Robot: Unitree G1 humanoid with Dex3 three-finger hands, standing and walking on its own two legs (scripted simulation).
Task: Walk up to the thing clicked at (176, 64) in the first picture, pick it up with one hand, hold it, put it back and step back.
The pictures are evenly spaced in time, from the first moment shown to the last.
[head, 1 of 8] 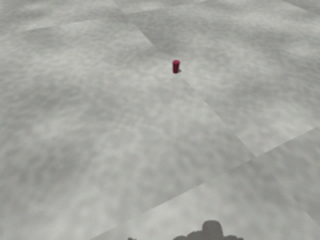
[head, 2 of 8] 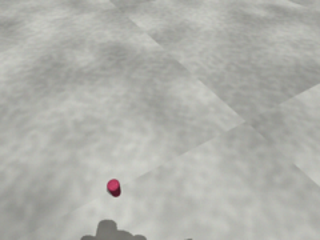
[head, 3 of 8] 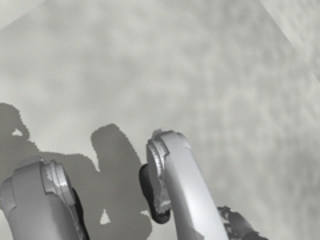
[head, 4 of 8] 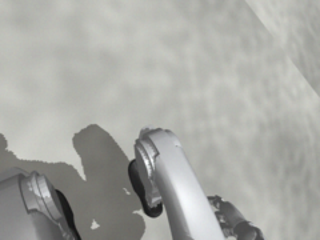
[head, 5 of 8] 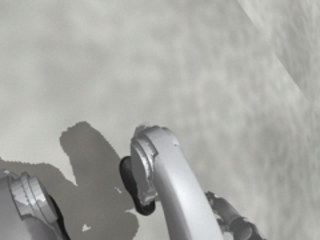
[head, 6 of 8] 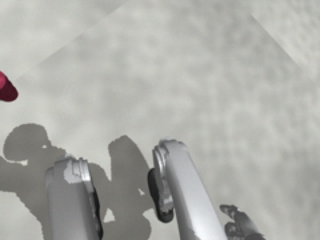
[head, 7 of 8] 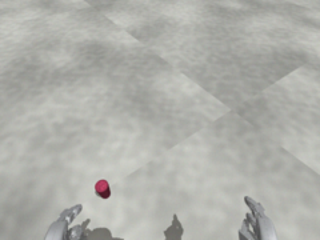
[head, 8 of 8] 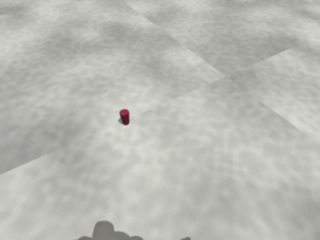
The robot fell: no
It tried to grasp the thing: no
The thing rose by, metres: 0.00
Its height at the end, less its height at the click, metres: +0.00
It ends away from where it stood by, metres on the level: 0.00
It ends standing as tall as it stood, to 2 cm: yes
